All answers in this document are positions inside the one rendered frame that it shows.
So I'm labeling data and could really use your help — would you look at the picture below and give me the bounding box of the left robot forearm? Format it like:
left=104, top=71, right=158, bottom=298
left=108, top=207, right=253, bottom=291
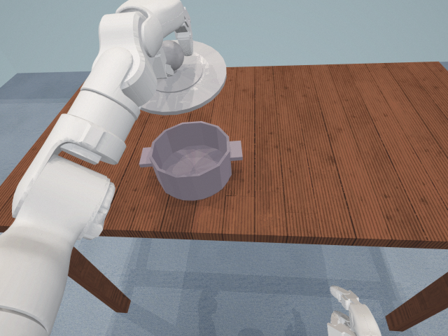
left=12, top=4, right=163, bottom=218

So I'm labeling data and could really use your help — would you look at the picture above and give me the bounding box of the left robot upper arm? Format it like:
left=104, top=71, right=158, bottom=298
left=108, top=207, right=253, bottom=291
left=0, top=154, right=116, bottom=336

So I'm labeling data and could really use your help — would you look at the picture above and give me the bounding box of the left robot hand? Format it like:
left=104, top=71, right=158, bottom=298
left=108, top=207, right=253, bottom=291
left=116, top=0, right=193, bottom=79

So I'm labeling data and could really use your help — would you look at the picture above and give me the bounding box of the right robot hand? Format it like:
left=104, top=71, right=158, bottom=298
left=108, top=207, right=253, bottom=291
left=327, top=286, right=382, bottom=336

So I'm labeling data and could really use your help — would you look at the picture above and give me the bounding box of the lid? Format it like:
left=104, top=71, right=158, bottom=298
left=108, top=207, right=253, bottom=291
left=141, top=40, right=227, bottom=116

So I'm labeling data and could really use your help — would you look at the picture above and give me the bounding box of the knob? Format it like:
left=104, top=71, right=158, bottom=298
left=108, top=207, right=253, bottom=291
left=162, top=40, right=184, bottom=71

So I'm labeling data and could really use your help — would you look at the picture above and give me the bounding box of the pot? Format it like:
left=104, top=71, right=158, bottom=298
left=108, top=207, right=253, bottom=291
left=139, top=121, right=243, bottom=201

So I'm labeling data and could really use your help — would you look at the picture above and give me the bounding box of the table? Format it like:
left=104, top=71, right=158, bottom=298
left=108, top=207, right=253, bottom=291
left=0, top=62, right=448, bottom=332

